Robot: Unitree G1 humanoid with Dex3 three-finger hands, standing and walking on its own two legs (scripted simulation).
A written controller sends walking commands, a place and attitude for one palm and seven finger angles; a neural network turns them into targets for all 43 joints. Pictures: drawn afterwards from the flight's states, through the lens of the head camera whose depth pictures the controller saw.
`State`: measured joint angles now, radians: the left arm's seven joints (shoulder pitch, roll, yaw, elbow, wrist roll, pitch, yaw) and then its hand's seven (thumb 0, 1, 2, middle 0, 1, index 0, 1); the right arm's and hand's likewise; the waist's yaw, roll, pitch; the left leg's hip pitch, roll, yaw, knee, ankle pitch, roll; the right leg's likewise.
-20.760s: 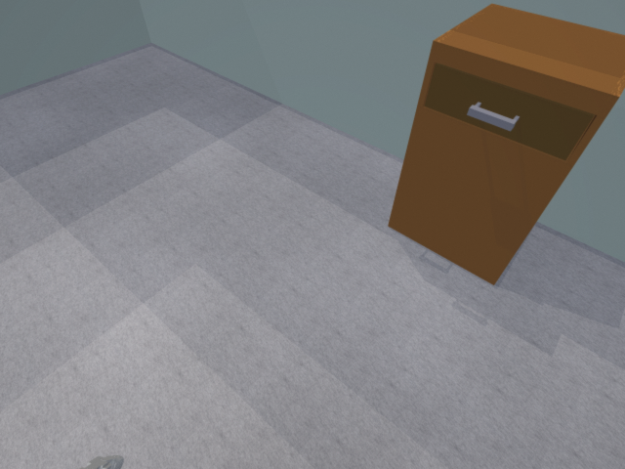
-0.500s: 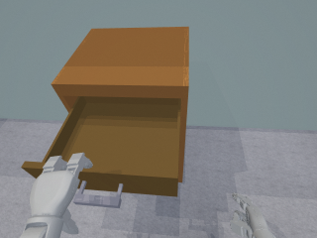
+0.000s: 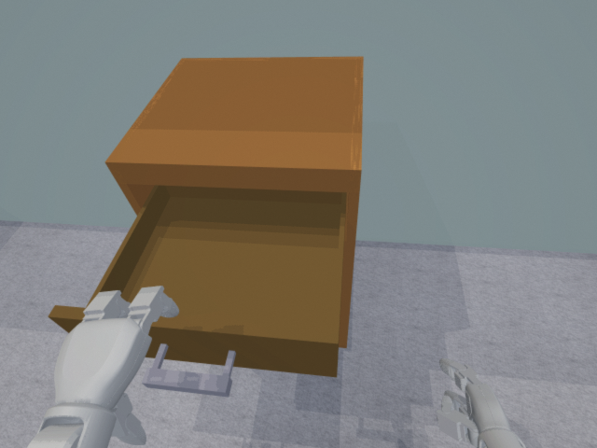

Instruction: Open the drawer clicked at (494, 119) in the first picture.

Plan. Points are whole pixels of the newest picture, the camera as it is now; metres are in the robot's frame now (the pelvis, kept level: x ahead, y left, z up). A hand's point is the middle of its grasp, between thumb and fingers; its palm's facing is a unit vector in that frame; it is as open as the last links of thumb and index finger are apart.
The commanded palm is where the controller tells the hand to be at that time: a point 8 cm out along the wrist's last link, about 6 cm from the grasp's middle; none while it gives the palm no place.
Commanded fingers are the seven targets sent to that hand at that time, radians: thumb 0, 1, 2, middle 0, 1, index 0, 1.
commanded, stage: draw the hand back to the body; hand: left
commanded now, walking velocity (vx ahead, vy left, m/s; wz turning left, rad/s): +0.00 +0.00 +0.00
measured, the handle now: (192, 367) +0.24 +0.22 -0.09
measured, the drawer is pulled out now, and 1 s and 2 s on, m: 0.30 0.30 0.30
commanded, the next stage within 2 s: step back with the hand held close in 1.58 s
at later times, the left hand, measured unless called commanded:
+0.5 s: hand (97, 360) +0.18 +0.25 +0.09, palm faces +0.05 -0.10 -0.99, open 13.8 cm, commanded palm +0.15 +0.25 +0.15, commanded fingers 0.00 -0.50 0.30 -0.30 -1.20 -0.30 -1.20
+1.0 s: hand (90, 321) +0.19 +0.23 +0.16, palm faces +0.37 -0.84 -0.39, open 12.0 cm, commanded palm +0.14 +0.28 +0.18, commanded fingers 0.00 0.27 0.63 -0.25 -0.70 -0.25 -0.70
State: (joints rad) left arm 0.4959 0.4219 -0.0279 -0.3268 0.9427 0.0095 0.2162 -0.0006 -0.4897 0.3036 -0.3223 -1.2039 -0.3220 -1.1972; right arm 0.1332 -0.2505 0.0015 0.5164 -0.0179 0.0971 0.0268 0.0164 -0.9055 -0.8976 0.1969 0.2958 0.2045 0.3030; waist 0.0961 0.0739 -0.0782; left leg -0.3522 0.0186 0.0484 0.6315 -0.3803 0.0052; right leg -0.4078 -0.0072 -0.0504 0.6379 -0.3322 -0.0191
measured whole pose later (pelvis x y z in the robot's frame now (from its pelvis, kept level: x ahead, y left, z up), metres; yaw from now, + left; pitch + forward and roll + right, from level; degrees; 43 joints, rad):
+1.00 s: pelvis +0.01 +0.01 +0.02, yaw +3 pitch -2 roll -1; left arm 0.55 0.31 0.22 -0.50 -0.03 -0.08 0.12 0.00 -0.06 0.49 -0.28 -0.92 -0.28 -0.91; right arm 0.19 -0.20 0.04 0.60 0.00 -0.13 -0.06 0.02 -0.90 -0.90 0.20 0.30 0.21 0.30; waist 0.04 0.05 0.02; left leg -0.10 0.00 0.01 0.44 -0.31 0.01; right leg -0.13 -0.02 -0.09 0.42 -0.27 0.00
